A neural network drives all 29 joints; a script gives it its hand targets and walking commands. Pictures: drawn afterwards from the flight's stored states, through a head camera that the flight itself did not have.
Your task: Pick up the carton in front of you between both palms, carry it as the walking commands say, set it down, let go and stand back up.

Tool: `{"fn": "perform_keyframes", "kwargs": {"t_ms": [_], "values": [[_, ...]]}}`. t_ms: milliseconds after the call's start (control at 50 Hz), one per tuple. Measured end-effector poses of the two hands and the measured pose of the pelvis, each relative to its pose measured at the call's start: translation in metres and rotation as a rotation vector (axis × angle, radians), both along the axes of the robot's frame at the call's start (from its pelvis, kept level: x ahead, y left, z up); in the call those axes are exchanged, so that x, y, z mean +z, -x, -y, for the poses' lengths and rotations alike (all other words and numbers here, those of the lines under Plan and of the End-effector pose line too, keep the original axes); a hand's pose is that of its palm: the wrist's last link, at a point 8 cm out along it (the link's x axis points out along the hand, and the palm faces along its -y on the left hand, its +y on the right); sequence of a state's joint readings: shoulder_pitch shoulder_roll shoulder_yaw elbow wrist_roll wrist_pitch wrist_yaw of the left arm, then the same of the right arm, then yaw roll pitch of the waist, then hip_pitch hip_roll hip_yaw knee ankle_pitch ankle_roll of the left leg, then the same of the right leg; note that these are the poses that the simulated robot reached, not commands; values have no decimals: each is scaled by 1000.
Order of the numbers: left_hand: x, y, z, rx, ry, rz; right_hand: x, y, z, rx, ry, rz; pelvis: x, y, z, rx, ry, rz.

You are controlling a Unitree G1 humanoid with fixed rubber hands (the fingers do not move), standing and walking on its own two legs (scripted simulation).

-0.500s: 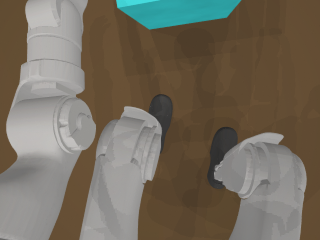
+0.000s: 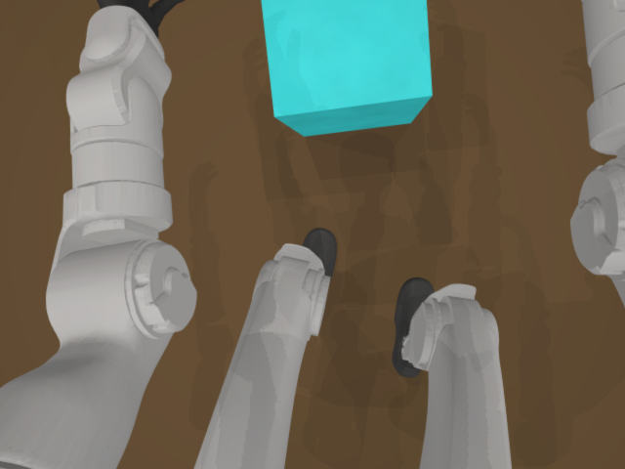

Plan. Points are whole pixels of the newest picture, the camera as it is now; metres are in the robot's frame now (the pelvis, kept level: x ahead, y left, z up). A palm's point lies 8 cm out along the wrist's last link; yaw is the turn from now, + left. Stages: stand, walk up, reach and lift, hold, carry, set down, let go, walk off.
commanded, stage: set down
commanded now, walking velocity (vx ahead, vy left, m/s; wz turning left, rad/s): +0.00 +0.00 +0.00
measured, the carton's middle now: (348, 57) +0.58 +0.11 -0.40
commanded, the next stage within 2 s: let go in 0.32 s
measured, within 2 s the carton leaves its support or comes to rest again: neither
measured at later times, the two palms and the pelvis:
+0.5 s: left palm out of the picture +0.49 +0.29 +0.05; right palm out of the picture +0.61 -0.09 +0.04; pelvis +0.04 +0.00 +0.14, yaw -2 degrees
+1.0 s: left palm out of the picture +0.33 +0.27 +0.15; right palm out of the picture +0.42 -0.15 +0.13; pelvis +0.08 +0.02 +0.22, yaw -1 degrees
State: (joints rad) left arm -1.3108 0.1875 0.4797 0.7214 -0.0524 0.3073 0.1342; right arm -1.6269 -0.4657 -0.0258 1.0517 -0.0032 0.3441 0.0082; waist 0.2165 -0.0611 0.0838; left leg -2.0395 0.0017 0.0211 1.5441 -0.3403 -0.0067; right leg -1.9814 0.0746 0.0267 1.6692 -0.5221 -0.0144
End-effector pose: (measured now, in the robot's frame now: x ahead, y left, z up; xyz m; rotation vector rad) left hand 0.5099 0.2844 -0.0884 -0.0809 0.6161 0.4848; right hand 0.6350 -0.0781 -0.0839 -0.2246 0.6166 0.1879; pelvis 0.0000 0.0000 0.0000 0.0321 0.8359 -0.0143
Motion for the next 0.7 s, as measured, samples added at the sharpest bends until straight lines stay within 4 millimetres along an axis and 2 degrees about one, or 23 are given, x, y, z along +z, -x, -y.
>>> {"fn": "perform_keyframes", "kwargs": {"t_ms": [160, 300, 460, 560, 700], "values": [[48, 10, -3, 6, 5, -13, 47, 3, 4, 14, -4, -24, 47, -9, 2, -7, -2, -4], [95, 8, -8, 0, -5, -6, 92, 1, 1, 23, 1, -26, 85, -19, 2, -10, 1, 5], [129, 18, -8, -38, -9, -13, 122, 16, 4, -17, 9, -39, 129, -33, -1, -10, 19, 27], [140, 34, 1, -146, -20, -64, 136, 41, 17, -94, 21, -40, 152, -45, -6, -8, 32, 60], [167, 69, 6, -314, -41, -128, 158, 104, 35, -226, 46, -41, 181, -60, -16, -12, 47, 139]]}}
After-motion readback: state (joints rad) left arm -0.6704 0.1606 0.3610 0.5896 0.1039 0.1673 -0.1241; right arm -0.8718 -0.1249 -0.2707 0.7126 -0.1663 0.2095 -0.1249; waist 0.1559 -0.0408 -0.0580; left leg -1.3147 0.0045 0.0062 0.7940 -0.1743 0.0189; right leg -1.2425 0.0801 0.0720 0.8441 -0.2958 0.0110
